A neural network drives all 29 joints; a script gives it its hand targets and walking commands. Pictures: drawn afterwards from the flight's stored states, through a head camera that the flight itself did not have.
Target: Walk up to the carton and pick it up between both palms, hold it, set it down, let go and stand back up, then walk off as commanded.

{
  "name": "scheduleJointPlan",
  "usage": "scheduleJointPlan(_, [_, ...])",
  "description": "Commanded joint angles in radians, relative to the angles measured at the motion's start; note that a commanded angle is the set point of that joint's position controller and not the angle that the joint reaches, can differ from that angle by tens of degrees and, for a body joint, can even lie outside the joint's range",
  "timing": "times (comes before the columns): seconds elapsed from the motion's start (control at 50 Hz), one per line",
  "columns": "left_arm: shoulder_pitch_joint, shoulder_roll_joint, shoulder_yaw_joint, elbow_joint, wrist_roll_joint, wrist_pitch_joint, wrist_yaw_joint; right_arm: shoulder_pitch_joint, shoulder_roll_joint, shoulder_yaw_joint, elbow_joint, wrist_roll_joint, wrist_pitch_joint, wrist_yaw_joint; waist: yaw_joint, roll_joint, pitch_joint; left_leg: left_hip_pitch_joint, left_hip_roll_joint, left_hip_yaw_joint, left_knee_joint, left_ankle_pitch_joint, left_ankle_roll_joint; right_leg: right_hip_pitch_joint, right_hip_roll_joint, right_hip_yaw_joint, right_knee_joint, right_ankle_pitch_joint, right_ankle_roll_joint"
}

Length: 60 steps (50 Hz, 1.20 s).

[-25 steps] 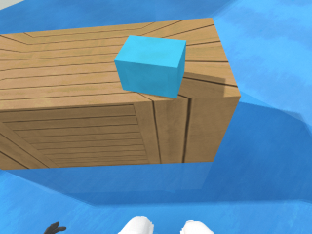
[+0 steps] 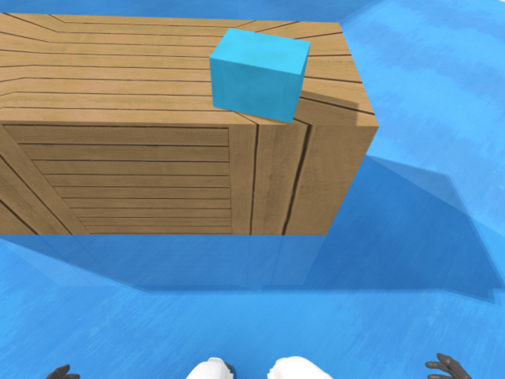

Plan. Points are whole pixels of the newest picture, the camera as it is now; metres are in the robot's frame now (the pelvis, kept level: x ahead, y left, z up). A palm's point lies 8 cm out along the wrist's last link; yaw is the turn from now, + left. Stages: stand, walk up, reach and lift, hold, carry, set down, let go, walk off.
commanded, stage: walk off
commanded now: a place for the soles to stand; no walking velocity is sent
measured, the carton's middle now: (260, 75) +0.87 -0.06 -0.04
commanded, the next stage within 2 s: stand in 1.18 s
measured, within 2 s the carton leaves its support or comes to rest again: neither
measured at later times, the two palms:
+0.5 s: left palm out of the picture -0.01 +0.30 -0.10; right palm out of the picture -0.07 -0.32 -0.10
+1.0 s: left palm out of the picture +0.04 +0.28 -0.09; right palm out of the picture +0.01 -0.33 -0.09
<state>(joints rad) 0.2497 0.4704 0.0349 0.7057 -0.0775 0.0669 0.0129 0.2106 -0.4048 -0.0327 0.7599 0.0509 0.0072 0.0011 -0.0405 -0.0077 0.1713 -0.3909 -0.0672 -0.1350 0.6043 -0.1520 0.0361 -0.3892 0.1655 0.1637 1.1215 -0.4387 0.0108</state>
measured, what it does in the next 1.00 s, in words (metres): steps on the spot: right foot, then left foot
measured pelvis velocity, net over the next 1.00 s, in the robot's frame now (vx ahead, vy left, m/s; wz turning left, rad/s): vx -0.04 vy -0.01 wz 0.01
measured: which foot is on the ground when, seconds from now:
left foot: down 0.00-0.14, up 0.16-0.42, down 0.44-1.00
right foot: up 0.00-0.12, down 0.14-0.44, up 0.46-0.80, down 0.82-1.00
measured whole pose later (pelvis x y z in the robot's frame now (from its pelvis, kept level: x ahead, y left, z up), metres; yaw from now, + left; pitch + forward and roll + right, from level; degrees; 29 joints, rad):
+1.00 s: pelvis -0.04 -0.01 +0.01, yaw +0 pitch -2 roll +0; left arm 0.31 0.34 0.03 0.77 -0.08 -0.02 -0.01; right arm 0.28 -0.41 -0.04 0.87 0.05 -0.03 0.02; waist -0.04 0.01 0.05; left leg -0.29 -0.05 -0.08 0.65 -0.43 0.03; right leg -0.27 0.02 0.14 0.55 -0.24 0.01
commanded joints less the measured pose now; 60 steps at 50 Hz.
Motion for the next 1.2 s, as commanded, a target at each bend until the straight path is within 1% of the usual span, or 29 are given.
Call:
scheduleJointPlan(0.0, [0.111,0.166,0.113,-0.007,0.114,-0.031,-0.02,0.007,-0.282,-0.098,-0.059,-0.101,-0.013,-0.016,0.031,0.147,-0.169,0.132,0.289,-0.344,-0.302,-0.532,0.185,-0.02,-0.074,-0.038,-0.211,-0.161,-0.025])
scheduleJointPlan(0.04, [0.144,0.147,0.116,0.012,0.109,-0.037,-0.026,-0.009,-0.295,-0.104,-0.054,-0.108,0.003,-0.008,0.051,0.194,-0.16,0.032,0.259,-0.265,-0.321,-0.538,0.145,0.13,-0.1,-0.118,-0.422,-0.187,-0.044])
scheduleJointPlan(0.08, [0.23,0.125,0.119,0.055,0.114,-0.048,-0.021,-0.03,-0.276,-0.103,-0.054,-0.107,0.02,-0.002,0.092,0.134,-0.163,-0.12,0.204,-0.202,-0.238,-0.562,0.087,0.343,-0.085,-0.131,-0.6,-0.081,-0.057])
scheduleJointPlan(0.1, [0.266,0.133,0.121,0.061,0.121,-0.052,-0.016,-0.012,-0.244,-0.098,-0.054,-0.105,0.023,-0.003,0.099,0.04,-0.151,-0.172,0.152,-0.16,-0.115,-0.578,0.051,0.355,-0.103,-0.034,-0.678,-0.178,-0.076])
scheduleJointPlan(0.12, [0.262,0.176,0.122,0.045,0.131,-0.061,-0.008,-0.018,-0.19,-0.085,-0.066,-0.093,0.022,-0.006,0.105,-0.152,-0.127,-0.218,0.037,-0.074,0.132,-0.54,0.009,0.258,-0.273,0.273,-0.862,-0.4,-0.138])
scheduleJointPlan(0.14, [0.106,0.26,0.14,0.007,0.126,-0.068,-0.009,-0.089,-0.204,-0.089,-0.049,-0.089,0.014,-0.013,0.103,-0.206,0.0,-0.234,-0.094,-0.033,0.335,-0.402,-0.029,-0.023,-0.476,0.556,-1.001,-0.569,-0.203])
scheduleJointPlan(0.16, [0.002,0.245,0.133,-0.006,0.117,-0.076,-0.008,-0.071,-0.231,-0.099,-0.008,-0.09,0.009,-0.016,0.061,-0.075,0.056,-0.123,-0.061,-0.151,0.432,-0.296,-0.027,-0.17,-0.471,0.551,-0.979,-0.519,-0.238])
scheduleJointPlan(0.18, [-0.065,0.195,0.119,-0.022,0.11,-0.089,-0.003,-0.008,-0.226,-0.096,0.018,-0.085,0.005,-0.005,0.018,-0.039,0.042,-0.054,-0.057,-0.13,0.47,-0.223,-0.025,-0.172,-0.4,0.44,-0.955,-0.441,-0.22])
scheduleJointPlan(0.24, [-0.035,0.138,0.105,-0.007,0.127,-0.1,-0.01,0.049,-0.212,-0.086,0.062,-0.088,-0.015,0.011,0.029,-0.131,-0.065,-0.017,-0.014,-0.026,0.381,-0.227,-0.044,0.032,-0.315,0.273,-0.891,-0.261,-0.19])
scheduleJointPlan(0.32, [0.031,0.174,0.122,0.018,0.14,-0.084,-0.027,0.015,-0.2,-0.075,0.076,-0.094,-0.04,0.013,0.061,-0.234,-0.056,-0.032,0.005,0.105,0.127,-0.337,-0.029,0.161,-0.314,0.234,-0.89,-0.278,-0.193])
scheduleJointPlan(0.36, [-0.004,0.193,0.13,0.021,0.137,-0.075,-0.03,0.094,-0.197,-0.08,0.096,-0.093,-0.048,0.015,0.016,-0.259,-0.057,0.117,0.001,0.154,0.0,-0.338,0.003,0.08,-0.304,0.177,-0.89,-0.28,-0.183])
scheduleJointPlan(0.4, [-0.015,0.157,0.117,0.031,0.135,-0.069,-0.024,0.208,-0.186,-0.093,0.129,-0.105,-0.059,0.008,-0.056,-0.162,-0.074,0.36,0.006,0.132,-0.188,-0.269,0.028,-0.071,-0.248,0.08,-0.712,-0.263,-0.129])
scheduleJointPlan(0.42, [-0.01,0.107,0.11,0.033,0.131,-0.068,-0.018,0.273,-0.23,-0.105,0.133,-0.115,-0.07,0.004,-0.089,0.007,-0.092,0.442,0.117,-0.105,-0.291,-0.4,0.06,-0.182,-0.163,0.035,-0.444,-0.209,-0.092])
scheduleJointPlan(0.44, [-0.013,0.061,0.104,0.019,0.119,-0.079,-0.008,0.296,-0.327,-0.122,0.114,-0.121,-0.082,0.004,-0.095,0.168,-0.048,0.377,0.351,-0.564,-0.414,-0.688,0.112,-0.348,-0.026,-0.014,-0.218,-0.145,-0.054])
scheduleJointPlan(0.46, [-0.005,0.132,0.12,0.015,0.123,-0.088,-0.003,0.199,-0.357,-0.12,0.083,-0.11,-0.088,0.01,-0.032,0.055,0.032,0.186,0.438,-0.727,-0.493,-0.741,0.146,-0.318,-0.082,0.055,-0.136,-0.076,-0.057])
scheduleJointPlan(0.5, [0.057,0.137,0.11,0.039,0.105,-0.096,-0.013,0.099,-0.291,-0.092,0.064,-0.11,-0.102,-0.003,0.027,0.053,0.048,0.19,0.347,-0.477,-0.431,-0.481,0.099,-0.256,-0.153,0.04,-0.186,0.045,-0.039])
scheduleJointPlan(0.6, [0.044,0.108,0.101,0.04,0.099,-0.1,-0.019,0.146,-0.231,-0.082,0.066,-0.105,-0.097,0.0,0.003,0.102,-0.109,0.359,0.277,-0.188,-0.304,0.166,0.118,-0.165,-0.154,-0.087,-0.347,0.1,-0.023])
scheduleJointPlan(0.76, [0.076,0.094,0.083,0.065,0.104,-0.132,-0.001,0.089,-0.204,-0.059,0.044,-0.089,-0.064,0.006,0.07,0.054,-0.18,0.137,0.196,-0.026,-0.116,0.295,0.093,0.273,-0.131,-0.143,-0.705,0.264,-0.071])
scheduleJointPlan(0.78, [0.097,0.111,0.087,0.069,0.111,-0.131,0.001,0.085,-0.188,-0.053,0.042,-0.083,-0.061,0.004,0.086,0.017,-0.193,0.071,0.174,-0.008,-0.063,0.226,0.072,0.347,-0.155,-0.072,-0.715,0.275,-0.091])
scheduleJointPlan(0.82, [0.15,0.193,0.101,0.061,0.124,-0.137,0.007,0.078,-0.153,-0.046,0.014,-0.078,-0.058,0.0,0.095,-0.184,-0.214,-0.118,0.004,0.076,0.229,-0.224,0.018,0.429,-0.409,0.362,-0.833,0.225,-0.21])
scheduleJointPlan(0.84, [0.15,0.211,0.105,0.055,0.117,-0.135,0.003,0.104,-0.191,-0.055,0.031,-0.091,-0.047,0.0,0.083,-0.133,-0.175,-0.116,0.016,0.03,0.299,-0.427,0.016,0.325,-0.499,0.458,-0.848,0.087,-0.292])
scheduleJointPlan(0.86, [0.104,0.2,0.105,0.044,0.113,-0.137,0.004,0.125,-0.203,-0.059,0.047,-0.09,-0.048,0.001,0.055,-0.122,-0.133,-0.112,0.052,0.002,0.32,-0.425,0.014,0.279,-0.49,0.428,-0.839,0.044,-0.31])
scheduleJointPlan(0.92, [0.032,0.157,0.09,0.023,0.121,-0.125,-0.002,0.104,-0.179,-0.049,0.058,-0.088,-0.055,0.011,0.035,-0.155,-0.079,-0.025,0.075,0.051,0.102,-0.377,-0.001,0.165,-0.367,0.213,-0.816,0.108,-0.231])
scheduleJointPlan(0.98, [-0.029,0.13,0.081,0.027,0.108,-0.102,-0.009,0.149,-0.149,-0.053,0.085,-0.104,-0.066,0.004,-0.016,-0.162,-0.128,0.282,0.029,0.109,-0.198,-0.107,0.013,-0.004,-0.279,0.068,-0.723,0.228,-0.129])
scheduleJointPlan(1.0, [-0.023,0.103,0.076,0.034,0.096,-0.099,-0.006,0.147,-0.17,-0.06,0.084,-0.118,-0.071,-0.003,-0.019,-0.094,-0.143,0.337,0.068,0.018,-0.234,-0.103,0.025,-0.065,-0.245,0.053,-0.654,0.21,-0.089])
scheduleJointPlan(1.02, [-0.009,0.058,0.069,0.029,0.083,-0.093,-0.005,0.111,-0.219,-0.064,0.066,-0.123,-0.083,-0.006,-0.002,0.061,-0.143,0.275,0.246,-0.269,-0.368,-0.234,0.075,-0.075,-0.139,-0.008,-0.512,0.135,-0.037])
scheduleJointPlan(1.04, [0.036,0.065,0.069,0.045,0.082,-0.09,0.002,0.039,-0.252,-0.059,0.05,-0.117,-0.092,-0.003,0.039,0.085,-0.119,0.175,0.364,-0.398,-0.389,-0.226,0.128,-0.047,-0.123,-0.034,-0.456,-0.056,-0.031])
scheduleJointPlan(1.08, [0.039,0.089,0.072,0.059,0.086,-0.096,0.004,-0.016,-0.23,-0.046,0.052,-0.11,-0.094,-0.003,0.059,0.058,-0.102,0.158,0.336,-0.298,-0.304,-0.05,0.152,0.01,-0.166,-0.045,-0.472,-0.042,-0.044])
scheduleJointPlan(1.18, [0.016,0.115,0.077,0.053,0.096,-0.127,0.004,0.009,-0.173,-0.033,0.052,-0.093,-0.08,0.002,0.055,0.009,-0.245,0.127,0.185,-0.044,-0.144,0.198,0.046,0.284,-0.234,0.028,-0.656,0.441,-0.081])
